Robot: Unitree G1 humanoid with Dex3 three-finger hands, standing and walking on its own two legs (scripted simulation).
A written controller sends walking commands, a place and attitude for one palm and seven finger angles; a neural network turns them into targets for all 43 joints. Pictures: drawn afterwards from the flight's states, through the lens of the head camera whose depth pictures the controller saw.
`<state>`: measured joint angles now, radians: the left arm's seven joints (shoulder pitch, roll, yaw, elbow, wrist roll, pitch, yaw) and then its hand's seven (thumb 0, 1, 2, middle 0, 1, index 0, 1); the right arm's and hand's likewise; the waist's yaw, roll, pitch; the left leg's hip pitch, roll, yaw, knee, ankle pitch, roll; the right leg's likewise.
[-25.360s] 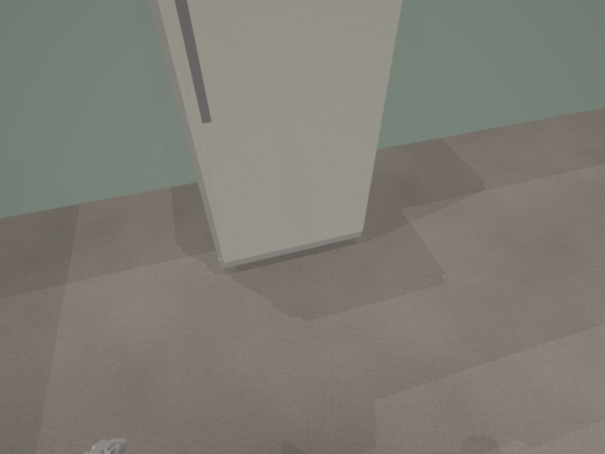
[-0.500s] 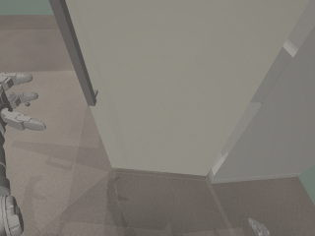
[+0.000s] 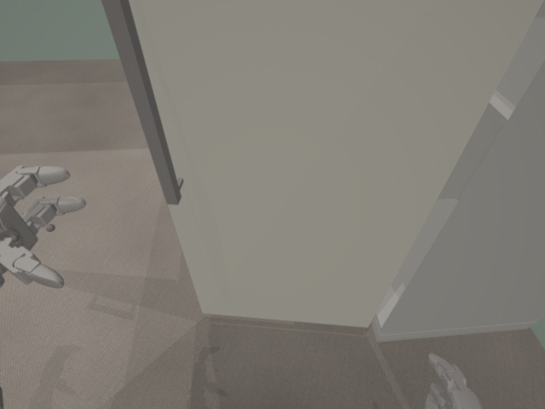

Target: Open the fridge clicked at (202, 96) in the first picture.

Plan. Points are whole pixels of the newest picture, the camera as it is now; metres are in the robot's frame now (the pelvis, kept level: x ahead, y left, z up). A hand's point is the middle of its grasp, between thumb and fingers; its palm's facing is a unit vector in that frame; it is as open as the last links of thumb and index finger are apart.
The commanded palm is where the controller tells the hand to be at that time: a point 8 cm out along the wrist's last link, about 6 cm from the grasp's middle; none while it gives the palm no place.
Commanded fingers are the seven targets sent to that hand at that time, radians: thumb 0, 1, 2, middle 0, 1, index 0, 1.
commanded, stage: draw the hand back to the body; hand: left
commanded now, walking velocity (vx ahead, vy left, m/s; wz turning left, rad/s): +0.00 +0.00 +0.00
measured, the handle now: (155, 112) +0.53 +0.25 +0.18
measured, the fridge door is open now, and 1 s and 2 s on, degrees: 80 80 80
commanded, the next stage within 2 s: step back with the hand held close in 1.24 s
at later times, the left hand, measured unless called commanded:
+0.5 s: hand (38, 264) +0.23 +0.29 +0.16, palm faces +0.52 -0.80 -0.30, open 12.4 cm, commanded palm +0.18 +0.31 +0.17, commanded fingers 0.00 0.28 0.60 -0.22 -0.66 -0.22 -0.66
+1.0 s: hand (56, 302) +0.18 +0.24 +0.17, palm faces +0.48 -0.79 -0.39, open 7.8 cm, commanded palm +0.14 +0.27 +0.18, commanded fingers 0.00 0.90 0.90 -0.20 -0.30 -0.20 -0.30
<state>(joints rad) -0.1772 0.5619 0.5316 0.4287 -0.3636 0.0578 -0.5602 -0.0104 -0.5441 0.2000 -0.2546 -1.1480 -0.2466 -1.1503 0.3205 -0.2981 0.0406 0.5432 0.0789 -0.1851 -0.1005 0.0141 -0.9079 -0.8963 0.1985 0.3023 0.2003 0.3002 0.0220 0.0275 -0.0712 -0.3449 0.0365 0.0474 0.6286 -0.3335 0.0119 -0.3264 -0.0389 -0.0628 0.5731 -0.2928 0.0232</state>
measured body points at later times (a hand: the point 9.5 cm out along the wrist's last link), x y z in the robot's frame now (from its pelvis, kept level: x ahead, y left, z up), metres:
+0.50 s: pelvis +0.00 -0.01 +0.01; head -0.01 -0.02 +0.46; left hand +0.20 +0.33 +0.18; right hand +0.18 -0.23 -0.07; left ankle -0.01 +0.11 -0.73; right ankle +0.00 -0.14 -0.73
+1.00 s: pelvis +0.00 -0.03 +0.01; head -0.03 -0.06 +0.46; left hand +0.15 +0.27 +0.20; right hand +0.20 -0.25 -0.06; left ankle +0.00 +0.11 -0.73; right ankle +0.00 -0.14 -0.73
